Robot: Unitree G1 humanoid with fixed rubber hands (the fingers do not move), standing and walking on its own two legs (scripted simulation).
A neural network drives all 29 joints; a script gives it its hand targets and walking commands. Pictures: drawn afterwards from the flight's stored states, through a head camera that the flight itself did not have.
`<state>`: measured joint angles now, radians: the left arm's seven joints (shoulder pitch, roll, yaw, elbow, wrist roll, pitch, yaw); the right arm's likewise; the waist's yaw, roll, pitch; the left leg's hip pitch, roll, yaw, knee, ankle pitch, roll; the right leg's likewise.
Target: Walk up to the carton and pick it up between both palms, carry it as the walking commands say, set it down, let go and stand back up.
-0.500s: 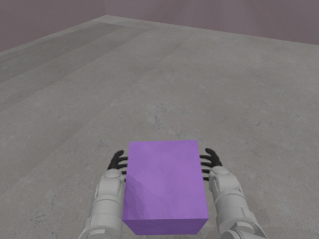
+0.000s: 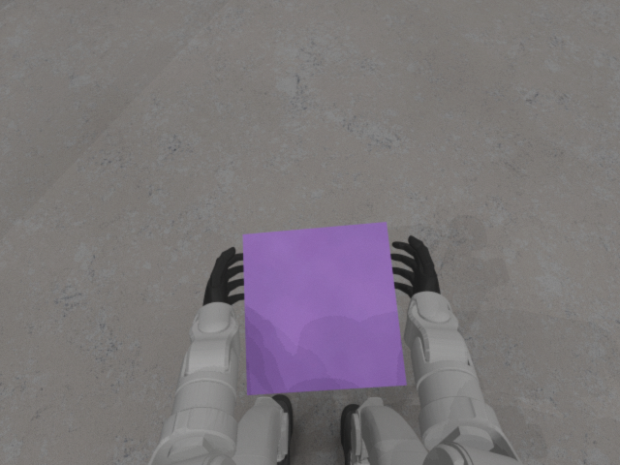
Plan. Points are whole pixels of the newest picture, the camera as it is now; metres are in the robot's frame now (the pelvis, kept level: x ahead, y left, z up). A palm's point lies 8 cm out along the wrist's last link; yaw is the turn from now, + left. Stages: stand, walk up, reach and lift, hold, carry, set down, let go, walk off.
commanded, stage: set down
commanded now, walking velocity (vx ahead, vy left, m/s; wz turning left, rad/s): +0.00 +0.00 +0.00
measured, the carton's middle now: (323, 308) +0.33 -0.01 -0.17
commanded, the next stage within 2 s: none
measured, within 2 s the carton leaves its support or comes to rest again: neither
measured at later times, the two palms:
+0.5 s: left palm (229, 303) +0.34 +0.15 -0.16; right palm (399, 300) +0.34 -0.13 -0.16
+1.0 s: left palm (241, 297) +0.38 +0.14 -0.25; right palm (388, 297) +0.37 -0.13 -0.25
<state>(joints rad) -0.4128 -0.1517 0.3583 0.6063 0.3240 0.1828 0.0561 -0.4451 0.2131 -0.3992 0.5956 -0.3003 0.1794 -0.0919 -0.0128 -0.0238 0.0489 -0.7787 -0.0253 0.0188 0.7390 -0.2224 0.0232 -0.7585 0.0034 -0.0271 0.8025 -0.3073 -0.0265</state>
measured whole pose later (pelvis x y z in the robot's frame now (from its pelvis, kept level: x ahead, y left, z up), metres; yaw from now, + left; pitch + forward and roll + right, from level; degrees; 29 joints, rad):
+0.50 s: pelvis -0.04 +0.01 -0.08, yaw +0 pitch +27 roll +0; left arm -0.59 -0.15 0.36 0.60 0.22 0.13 0.16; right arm -0.60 0.16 -0.38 0.65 -0.19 0.08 -0.19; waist -0.01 -0.03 -0.03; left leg -1.31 -0.03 0.02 1.17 -0.33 0.03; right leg -1.28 0.00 -0.03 1.22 -0.41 -0.03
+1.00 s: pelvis -0.03 +0.01 -0.15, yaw +0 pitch +37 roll +0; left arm -0.67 -0.13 0.36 0.60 0.20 0.14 0.16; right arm -0.65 0.14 -0.36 0.62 -0.11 0.11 -0.22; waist -0.01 -0.02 -0.13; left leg -1.67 -0.03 0.02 1.46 -0.44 0.03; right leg -1.63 0.01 -0.03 1.51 -0.53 -0.03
